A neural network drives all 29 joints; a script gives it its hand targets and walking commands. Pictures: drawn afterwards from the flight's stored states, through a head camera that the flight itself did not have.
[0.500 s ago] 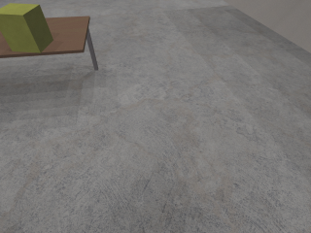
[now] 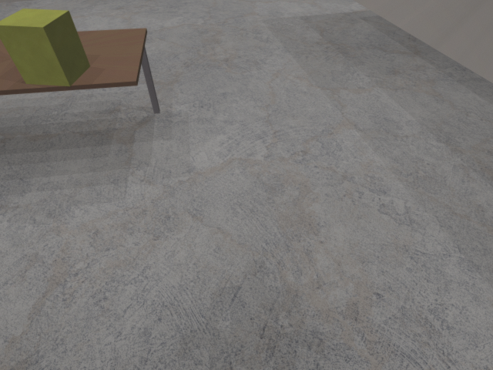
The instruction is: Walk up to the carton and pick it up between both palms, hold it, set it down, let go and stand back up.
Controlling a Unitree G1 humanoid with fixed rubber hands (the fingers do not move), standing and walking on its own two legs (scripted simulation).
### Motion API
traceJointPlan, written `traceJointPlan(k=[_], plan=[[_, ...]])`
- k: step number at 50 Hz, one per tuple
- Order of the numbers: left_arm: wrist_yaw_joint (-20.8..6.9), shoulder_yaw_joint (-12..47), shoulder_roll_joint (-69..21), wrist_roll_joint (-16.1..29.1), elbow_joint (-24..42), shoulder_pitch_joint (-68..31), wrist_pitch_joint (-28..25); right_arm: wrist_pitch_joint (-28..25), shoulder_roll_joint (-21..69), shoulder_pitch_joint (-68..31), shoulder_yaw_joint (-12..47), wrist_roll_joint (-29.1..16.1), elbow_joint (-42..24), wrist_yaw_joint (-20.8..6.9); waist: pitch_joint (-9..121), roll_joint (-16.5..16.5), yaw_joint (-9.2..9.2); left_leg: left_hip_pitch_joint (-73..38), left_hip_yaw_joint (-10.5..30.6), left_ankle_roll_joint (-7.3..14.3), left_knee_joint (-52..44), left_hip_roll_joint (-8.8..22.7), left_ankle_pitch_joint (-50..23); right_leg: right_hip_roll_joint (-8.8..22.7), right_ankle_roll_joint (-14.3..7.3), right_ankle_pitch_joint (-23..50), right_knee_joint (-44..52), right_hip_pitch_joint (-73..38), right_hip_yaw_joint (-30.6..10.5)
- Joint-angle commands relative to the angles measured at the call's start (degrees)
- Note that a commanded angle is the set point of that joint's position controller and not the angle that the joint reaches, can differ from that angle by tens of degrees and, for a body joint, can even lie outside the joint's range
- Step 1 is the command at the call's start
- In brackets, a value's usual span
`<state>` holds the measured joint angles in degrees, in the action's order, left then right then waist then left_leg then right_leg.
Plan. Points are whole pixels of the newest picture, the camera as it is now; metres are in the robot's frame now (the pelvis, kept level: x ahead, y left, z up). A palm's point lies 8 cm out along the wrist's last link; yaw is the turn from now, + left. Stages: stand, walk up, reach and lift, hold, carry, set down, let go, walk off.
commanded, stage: stand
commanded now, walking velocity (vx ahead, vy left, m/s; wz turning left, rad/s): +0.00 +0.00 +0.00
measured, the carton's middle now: (47, 48) +1.39 +0.91 -0.09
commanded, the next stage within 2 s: walk up in 1.30 s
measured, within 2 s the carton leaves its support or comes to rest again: neither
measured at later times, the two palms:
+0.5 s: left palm out of the picture +0.02 +0.25 -0.13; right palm out of the picture +0.03 -0.25 -0.13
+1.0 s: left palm out of the picture +0.03 +0.25 -0.13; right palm out of the picture +0.04 -0.25 -0.13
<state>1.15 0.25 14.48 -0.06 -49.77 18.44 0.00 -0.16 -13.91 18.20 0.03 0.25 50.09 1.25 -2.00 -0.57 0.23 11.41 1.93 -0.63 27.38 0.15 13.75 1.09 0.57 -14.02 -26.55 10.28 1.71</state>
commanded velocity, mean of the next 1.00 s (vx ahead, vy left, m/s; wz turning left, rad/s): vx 0.00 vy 0.00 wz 0.00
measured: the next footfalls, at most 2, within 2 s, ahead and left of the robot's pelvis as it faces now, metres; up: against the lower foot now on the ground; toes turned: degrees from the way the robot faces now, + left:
left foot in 1.86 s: +0.20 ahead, +0.28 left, +0.00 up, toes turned +17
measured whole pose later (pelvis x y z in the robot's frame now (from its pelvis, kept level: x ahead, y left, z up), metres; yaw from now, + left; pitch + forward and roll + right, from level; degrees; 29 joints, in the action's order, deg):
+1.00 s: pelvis +0.01 +0.00 +0.00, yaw +1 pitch -2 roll +0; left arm 1.9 0.0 12.7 0.0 -55.6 18.4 -0.6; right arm -0.4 -12.4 17.4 0.0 0.3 56.0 2.2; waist -1.5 -0.9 0.2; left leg 10.5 2.8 -1.1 26.0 0.5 14.1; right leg 0.9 0.3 -14.4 -24.9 8.9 2.4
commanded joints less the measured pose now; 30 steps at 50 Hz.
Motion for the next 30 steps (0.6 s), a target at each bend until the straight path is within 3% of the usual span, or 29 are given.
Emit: traceJointPlan(k=[1, 6, 10, 13, 14, 17, 22, 23, 30], plan=[[0.4, -2.05, 7.32, 0.02, 2.54, 2.18, -0.75, -0.89, -7.55, 2.45, -2.04, 0.17, -2.28, 0.27, -2.14, 1.22, -0.06, 3.59, 4.61, 1.14, -6.14, 4.25, -1.85, 4.8, -1.68, 0.51, 6.29, 1.38, -5.04], [0.32, -1.87, 6.61, -0.17, 1.24, 3.19, -0.95, -0.93, -7.26, 2.28, -2.11, 0.3, -1.22, 0.41, -3.18, -0.96, -0.1, 2.84, 4.86, 1.64, -6.55, 4.53, -1.05, 4.71, -1.52, 0.01, 6.38, 2.8, -5.28], [0.56, -2.07, 6.99, -0.1, 0.6, 2.54, -1.32, -1.29, -7.52, 2.79, -1.96, 0.01, -0.53, 0.43, 1.34, 1.1, -0.03, 1.09, 4.59, 1.32, -5.18, 4.84, -6.93, 4.93, -1.9, 4.97, 5.71, -0.59, -4.98], [0.6, -1.96, 6.49, -0.28, -0.2, 3.3, -1.06, -1.11, -6.86, 2.94, -1.69, 0.17, 0.08, 0.56, -0.61, -2.14, 0.01, 1.58, 4.76, 1.17, -5.53, 4.58, -6.33, 5.16, -1.69, 3.86, 5.97, -0.37, -4.92], [0.56, -2.04, 7.04, -0.07, -0.12, 3.14, -0.94, -0.97, -6.49, 3.1, -1.74, 0.14, 0.2, 0.6, -2.45, 0.0, 0.14, 2.43, 4.69, 1.2, -5.86, 4.49, -5.82, 4.82, -1.37, 3.54, 6.05, 0.76, -4.5], [0.53, -1.65, 6.05, 0.15, -1.07, 4.13, -0.84, -0.86, -7.01, 2.93, -1.72, -0.1, 0.37, 0.68, -1.64, -0.87, 0.36, 2.45, 5.22, 1.31, -6.44, 4.67, -4.74, 4.78, -1.78, 2.73, 6.24, 0.08, -4.6], [0.7, -1.9, 5.79, 0.06, -1.69, 4.05, -0.62, -0.73, -5.94, 3.24, -1.68, -0.04, 1.23, 0.62, -3.78, 1.66, -0.17, 2.79, 4.93, 1.06, -6.85, 4.36, -1.41, 4.62, -1.6, -0.64, 7.18, 2.66, -4.64], [0.7, -1.82, 5.25, 0.02, -1.61, 3.84, -0.62, -0.7, -6.2, 3.55, -1.72, 0.0, 1.13, 0.58, -5.28, -0.56, -0.2, 4.51, 5.21, 1.26, -7.19, 4.31, -0.27, 4.71, -1.57, -1.1, 7.35, 2.64, -4.53], [0.75, -1.75, 5.9, 0.11, -2.16, 4.1, -1.08, -0.81, -6.11, 3.16, -1.88, 0.01, 2.08, 0.76, -2.73, 0.2, -0.17, 2.68, 4.7, 0.72, -6.25, 4.21, -2.45, 4.87, -1.45, -0.58, 7.39, 2.49, -4.9]])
